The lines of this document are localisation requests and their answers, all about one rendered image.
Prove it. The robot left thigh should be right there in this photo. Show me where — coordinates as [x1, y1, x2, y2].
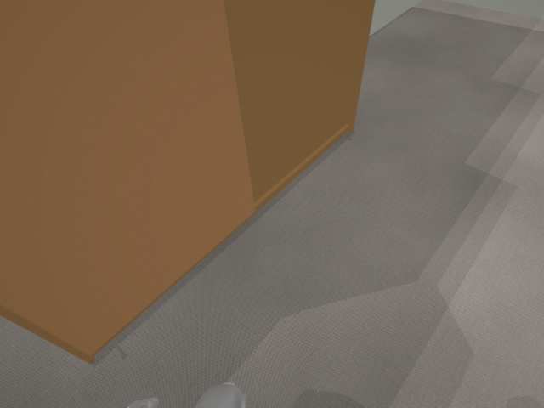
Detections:
[192, 384, 247, 408]

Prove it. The wardrobe door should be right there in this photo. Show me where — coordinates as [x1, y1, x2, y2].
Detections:
[224, 0, 365, 202]
[0, 0, 255, 355]

